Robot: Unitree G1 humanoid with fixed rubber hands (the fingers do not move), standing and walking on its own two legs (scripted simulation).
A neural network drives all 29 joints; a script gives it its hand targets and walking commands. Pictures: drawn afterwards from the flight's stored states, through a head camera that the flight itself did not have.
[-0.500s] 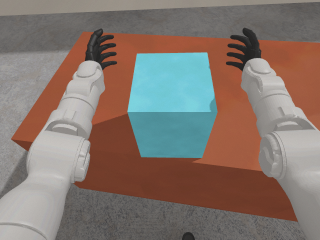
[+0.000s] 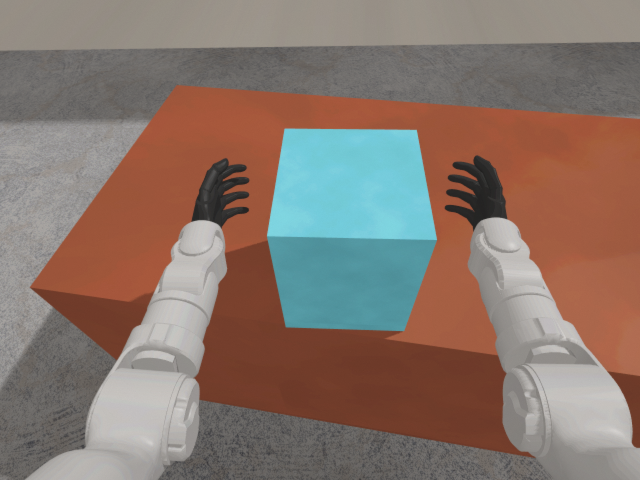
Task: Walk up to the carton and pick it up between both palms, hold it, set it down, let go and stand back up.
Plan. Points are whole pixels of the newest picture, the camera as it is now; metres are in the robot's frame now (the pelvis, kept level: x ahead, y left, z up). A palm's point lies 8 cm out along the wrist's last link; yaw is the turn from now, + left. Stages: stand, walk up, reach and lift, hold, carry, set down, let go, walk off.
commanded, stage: set down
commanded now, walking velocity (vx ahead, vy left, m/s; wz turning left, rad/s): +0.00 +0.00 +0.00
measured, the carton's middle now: (347, 234) +0.46 -0.04 -0.01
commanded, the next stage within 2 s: none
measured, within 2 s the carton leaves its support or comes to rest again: neither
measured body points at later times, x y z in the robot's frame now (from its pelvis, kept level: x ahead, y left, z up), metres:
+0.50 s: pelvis +0.01 +0.01 +0.00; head +0.01 +0.01 +0.45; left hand +0.33 +0.17 -0.01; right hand +0.31 -0.22 +0.00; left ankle -0.02 +0.12 -0.75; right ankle +0.05 -0.10 -0.75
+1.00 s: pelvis +0.03 +0.01 -0.01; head +0.06 +0.02 +0.44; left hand +0.30 +0.18 -0.05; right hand +0.28 -0.22 -0.04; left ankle -0.02 +0.12 -0.75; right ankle +0.05 -0.10 -0.75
